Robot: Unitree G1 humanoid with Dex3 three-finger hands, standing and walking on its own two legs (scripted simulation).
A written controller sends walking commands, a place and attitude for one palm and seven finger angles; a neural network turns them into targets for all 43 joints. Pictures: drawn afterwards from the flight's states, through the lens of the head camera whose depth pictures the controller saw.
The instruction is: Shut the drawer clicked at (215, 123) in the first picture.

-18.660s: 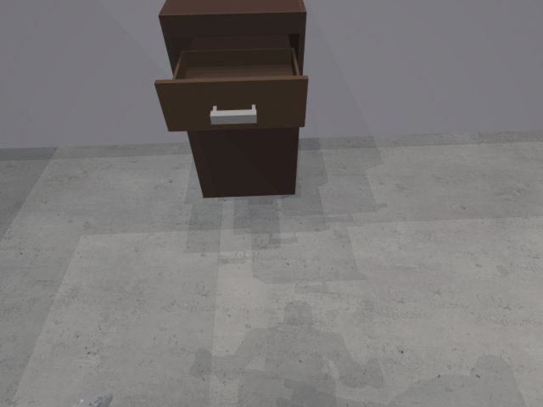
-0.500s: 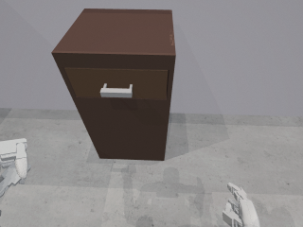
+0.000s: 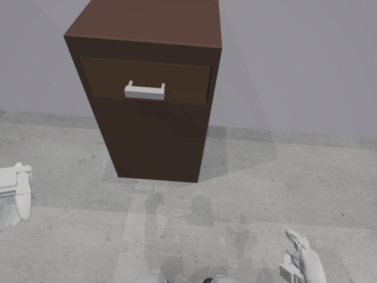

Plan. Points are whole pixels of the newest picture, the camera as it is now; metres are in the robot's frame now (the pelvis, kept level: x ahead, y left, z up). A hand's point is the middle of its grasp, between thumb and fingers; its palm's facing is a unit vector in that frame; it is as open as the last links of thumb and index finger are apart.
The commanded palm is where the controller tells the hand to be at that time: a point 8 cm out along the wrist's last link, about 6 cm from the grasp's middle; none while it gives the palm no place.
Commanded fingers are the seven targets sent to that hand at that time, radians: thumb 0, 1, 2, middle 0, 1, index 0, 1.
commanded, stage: step back with the hand held close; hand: left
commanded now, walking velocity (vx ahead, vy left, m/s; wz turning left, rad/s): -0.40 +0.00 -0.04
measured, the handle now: (146, 88) +0.70 +0.17 -0.04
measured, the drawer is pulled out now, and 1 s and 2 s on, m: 0.00 0.00 0.00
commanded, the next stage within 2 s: stop stepping back and stand still in 0.68 s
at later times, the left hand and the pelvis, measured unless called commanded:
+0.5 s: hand (18, 256) +0.13 +0.21 +0.19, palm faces +0.20 -0.84 -0.50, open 3.2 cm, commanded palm +0.07 +0.27 +0.19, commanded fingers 0.00 0.90 0.90 -1.40 -1.60 -1.40 -1.60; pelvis -0.07 -0.01 +0.01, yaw -3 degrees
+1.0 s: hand out of the picture +0.07 +0.29 +0.18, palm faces +0.33 -0.87 -0.36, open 3.2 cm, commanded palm +0.00 +0.32 +0.19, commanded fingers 0.00 0.90 0.90 -1.40 -1.60 -1.40 -1.60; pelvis -0.16 +0.05 +0.01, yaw -6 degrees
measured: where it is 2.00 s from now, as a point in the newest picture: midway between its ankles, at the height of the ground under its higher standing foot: outside the picture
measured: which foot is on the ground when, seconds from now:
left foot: down 0.00-0.78, up 0.80-0.90, down 0.92-1.00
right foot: down 0.00-0.04, up 0.06-0.22, down 0.24-0.92, up 0.94-1.00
